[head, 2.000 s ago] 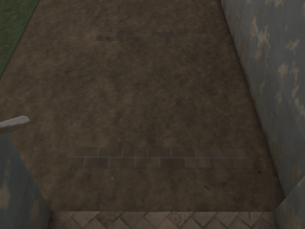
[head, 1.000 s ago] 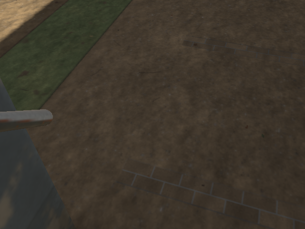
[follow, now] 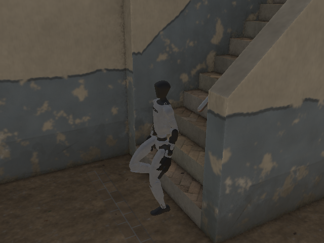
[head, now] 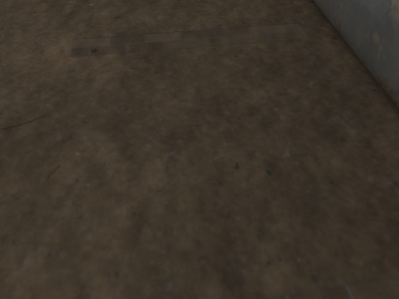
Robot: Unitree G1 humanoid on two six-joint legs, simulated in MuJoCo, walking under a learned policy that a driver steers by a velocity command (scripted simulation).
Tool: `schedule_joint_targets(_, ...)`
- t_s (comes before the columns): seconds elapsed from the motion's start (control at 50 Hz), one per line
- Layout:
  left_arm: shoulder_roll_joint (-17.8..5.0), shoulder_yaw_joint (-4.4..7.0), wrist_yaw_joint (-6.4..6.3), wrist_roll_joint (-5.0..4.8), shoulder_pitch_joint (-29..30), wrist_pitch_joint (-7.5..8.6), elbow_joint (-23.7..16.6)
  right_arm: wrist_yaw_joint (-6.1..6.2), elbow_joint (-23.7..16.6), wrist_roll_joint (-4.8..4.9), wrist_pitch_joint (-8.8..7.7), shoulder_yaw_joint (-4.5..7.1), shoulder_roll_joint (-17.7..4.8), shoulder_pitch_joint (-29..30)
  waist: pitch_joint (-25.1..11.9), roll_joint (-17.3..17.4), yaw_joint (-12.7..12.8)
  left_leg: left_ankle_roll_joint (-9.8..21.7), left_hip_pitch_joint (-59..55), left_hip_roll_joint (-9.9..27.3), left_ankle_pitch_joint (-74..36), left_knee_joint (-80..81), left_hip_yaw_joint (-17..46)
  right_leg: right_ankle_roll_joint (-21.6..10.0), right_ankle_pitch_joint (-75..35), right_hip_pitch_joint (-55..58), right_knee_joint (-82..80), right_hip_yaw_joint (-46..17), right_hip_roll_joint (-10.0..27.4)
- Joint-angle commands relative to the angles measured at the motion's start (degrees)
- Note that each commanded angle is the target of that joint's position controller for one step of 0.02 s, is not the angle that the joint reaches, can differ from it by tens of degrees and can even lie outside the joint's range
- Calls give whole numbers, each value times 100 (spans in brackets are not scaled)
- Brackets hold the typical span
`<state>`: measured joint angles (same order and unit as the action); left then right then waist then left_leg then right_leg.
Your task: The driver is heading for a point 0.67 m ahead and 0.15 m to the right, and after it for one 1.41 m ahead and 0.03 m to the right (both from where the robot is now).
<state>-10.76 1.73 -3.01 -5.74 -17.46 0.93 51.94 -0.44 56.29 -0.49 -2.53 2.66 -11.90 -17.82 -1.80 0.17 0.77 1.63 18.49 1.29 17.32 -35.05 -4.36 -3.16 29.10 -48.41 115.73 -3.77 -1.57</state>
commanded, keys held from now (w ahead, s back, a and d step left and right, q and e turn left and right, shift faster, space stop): w+e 0.50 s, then w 0.26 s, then w+q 0.24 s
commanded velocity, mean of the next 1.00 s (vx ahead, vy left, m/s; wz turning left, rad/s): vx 0.50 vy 0.00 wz -0.36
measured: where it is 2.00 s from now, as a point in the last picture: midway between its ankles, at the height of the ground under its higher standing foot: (265, 170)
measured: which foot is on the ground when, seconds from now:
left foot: down 0.00-0.34, up 0.36-0.78, down 0.80-1.00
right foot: up 0.00-0.32, down 0.34-0.82, up 0.84-1.00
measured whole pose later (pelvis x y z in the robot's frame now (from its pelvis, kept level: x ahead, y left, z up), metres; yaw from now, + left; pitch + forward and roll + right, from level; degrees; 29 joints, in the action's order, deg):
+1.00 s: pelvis +0.57 -0.14 +0.02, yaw -21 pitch +3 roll +0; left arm -13.8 3.9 -0.5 0.5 -10.6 5.4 41.6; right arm -1.1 44.1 0.7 -4.9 3.8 -13.4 -14.9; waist 0.6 -0.5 -1.6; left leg 4.5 15.9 -5.5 8.0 -21.1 3.1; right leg -0.4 18.6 -33.0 61.0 -3.6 2.1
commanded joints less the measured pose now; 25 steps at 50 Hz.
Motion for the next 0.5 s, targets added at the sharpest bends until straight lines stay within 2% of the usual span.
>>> schedule_joint_targets(0.02,-147,65,-103,135,654,-96,-941,120,-334,-88,-138,-147,-88,685,1173,-42,385,581,1152,1808,-146,1955,1551,127,-1872,-941,-2560,-691,646)
schedule_joint_targets(0.04,-154,143,-82,317,549,-54,-969,165,-433,-237,-150,-121,-237,942,960,319,457,487,1744,1306,-687,2073,694,233,-2630,88,-3629,-285,513)
schedule_joint_targets(0.06,-172,181,-35,423,722,-11,-979,242,-417,-180,-241,-81,-476,846,861,627,365,546,1673,1192,-1569,2045,505,343,-3385,524,-4372,-224,484)
schedule_joint_targets(0.08,-183,190,41,425,857,16,-1102,305,-309,-143,-266,-35,-630,512,520,679,279,641,1066,1226,-2366,2007,463,353,-3845,567,-4866,-233,522)
schedule_joint_targets(0.1,-68,138,115,383,1110,28,-1235,359,-192,-10,-258,14,-691,250,398,632,200,664,433,1334,-2622,1952,423,299,-4113,471,-5478,-242,565)
schedule_joint_targets(0.12,4,93,191,391,1497,24,-1419,407,-116,137,-268,23,-640,-57,392,373,34,653,-145,1478,-2723,1935,407,252,-4187,280,-6103,-258,558)
schedule_joint_targets(0.14,53,67,259,387,1716,6,-1533,441,-32,182,-246,63,-707,-289,429,281,-91,608,-739,1582,-2935,1896,379,168,-4069,70,-6415,-170,498)
schedule_joint_targets(0.18,22,59,378,353,2176,-13,-1747,416,62,168,-178,141,-750,-696,542,165,-358,565,-1583,1704,-2738,1804,271,18,-3513,-237,-6782,41,472)
schedule_joint_targets(0.22,-47,71,455,321,2538,-7,-1930,381,73,137,-129,209,-785,-862,801,107,-491,528,-1985,1789,-2687,1762,140,-101,-2980,-301,-7067,256,471)
schedule_joint_targets(0.24,-74,85,509,335,2741,-23,-2013,363,73,141,-96,249,-791,-899,816,95,-517,520,-2045,1815,-3001,1719,24,-171,-2562,-97,-7140,489,397)
schedule_joint_targets(0.26,-135,118,534,345,2697,-19,-2056,333,-13,141,-72,280,-874,-723,767,253,-408,455,-2007,1688,-4018,1471,-254,-279,-2087,418,-7320,739,236)
schedule_joint_targets(0.28,-232,174,551,355,2583,-21,-2080,313,-71,146,-73,328,-1014,-666,541,458,-276,424,-1926,1613,-5341,1078,-474,-373,-1637,1146,-7358,1048,-39)
schedule_joint_targets(0.3,-443,291,563,366,2168,-28,-2005,302,-152,156,-46,372,-1154,-615,225,681,-24,335,-1820,1507,-6205,354,-674,-473,-1490,2020,-7449,1209,-302)
schedule_joint_targets(0.32,-674,429,527,342,1027,-25,-1736,288,-212,200,-63,390,-1262,-448,-294,551,599,239,-1202,1403,-6533,-900,-775,-707,-2131,3626,-7929,1192,-527)
schedule_joint_targets(0.34,-1299,675,404,358,-158,-34,-1362,244,-484,91,-186,362,-1167,-163,-975,-85,1064,-100,795,1022,-4107,-3058,-731,-1159,-3405,5992,-8124,-354,246)
schedule_joint_targets(0.36,-1994,740,390,399,-199,15,-1386,21,-830,45,-467,114,-458,-605,-2133,-1609,401,-375,2810,-209,1427,-5449,256,-2502,-3061,7829,-9135,-4013,1982)
schedule_joint_targets(0.38,-1538,624,302,610,-1005,-1,-1231,-112,-896,215,-743,205,-767,16,-2484,-760,956,-183,3571,-118,1188,-5521,1379,-2348,-1782,8005,-9779,-4465,2058)
schedule_joint_targets(0.4,-1204,566,233,598,-581,58,-1033,-53,-1013,384,-750,258,-828,520,-1363,-500,746,-69,4009,113,774,-4998,1272,-2027,-1986,7195,-9774,-3552,1853)
schedule_joint_targets(0.42,-1077,491,274,521,313,172,-1271,65,-1175,268,-692,287,-849,844,-490,177,308,-121,3671,314,332,-4358,1166,-1711,-2524,5809,-9846,-2891,1584)
schedule_joint_targets(0.44,-880,425,302,495,846,261,-1388,180,-1104,160,-564,345,-922,724,-352,174,-37,-185,2998,499,65,-3851,1122,-1512,-3128,4882,-9929,-2263,1352)
schedule_joint_targets(0.46,-796,402,317,499,1049,314,-1425,218,-1096,96,-453,392,-940,492,-297,74,-258,-211,2352,635,-96,-3493,1141,-1419,-3408,4144,-10031,-1892,1135)
schedule_joint_targets(0.5,-817,414,325,422,928,370,-1360,232,-1307,13,-327,415,-787,580,-235,-3,-366,-360,1943,524,-347,-2855,889,-1423,-3877,3458,-10119,-1519,881)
